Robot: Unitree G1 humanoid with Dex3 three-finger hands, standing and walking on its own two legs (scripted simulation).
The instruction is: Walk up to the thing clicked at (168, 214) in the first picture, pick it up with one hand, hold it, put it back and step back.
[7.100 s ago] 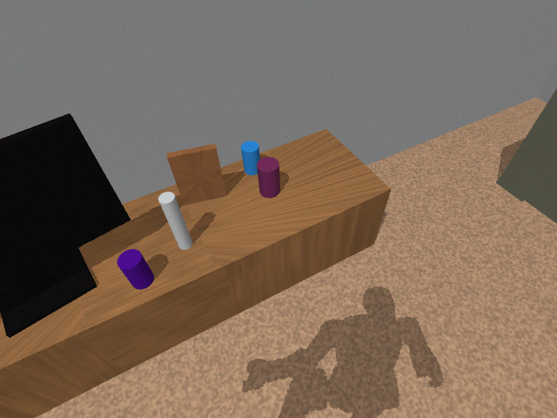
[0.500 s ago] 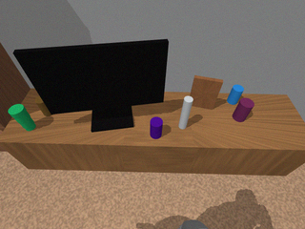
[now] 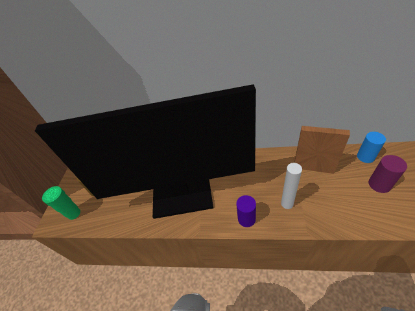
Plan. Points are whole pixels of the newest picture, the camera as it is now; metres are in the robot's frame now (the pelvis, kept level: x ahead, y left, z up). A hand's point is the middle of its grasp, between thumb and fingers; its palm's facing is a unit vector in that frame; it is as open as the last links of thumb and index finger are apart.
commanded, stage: walk up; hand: right
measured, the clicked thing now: (290, 187) +0.55 -0.20 -0.31
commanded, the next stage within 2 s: stand in 1.72 s
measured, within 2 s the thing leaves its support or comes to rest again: neither
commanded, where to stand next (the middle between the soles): +0.10 +0.03 m, yaw -2 degrees
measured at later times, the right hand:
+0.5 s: hand out of the picture +0.15 -0.22 -0.15, palm faces +0.01 +0.91 -0.40, open 7.4 cm
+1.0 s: hand out of the picture +0.06 -0.22 -0.15, palm faces +0.00 +0.93 -0.36, open 7.4 cm
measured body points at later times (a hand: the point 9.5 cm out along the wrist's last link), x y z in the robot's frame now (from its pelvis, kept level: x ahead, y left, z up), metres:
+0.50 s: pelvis +0.02 +0.05 -0.02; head +0.07 +0.05 +0.42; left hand +0.11 +0.36 -0.15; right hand +0.14 -0.27 -0.13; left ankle +0.10 +0.19 -0.73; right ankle +0.01 -0.08 -0.74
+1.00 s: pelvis +0.02 +0.04 +0.00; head +0.03 +0.05 +0.45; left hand +0.13 +0.34 -0.12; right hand +0.06 -0.27 -0.13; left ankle +0.07 +0.19 -0.73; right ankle +0.01 -0.08 -0.73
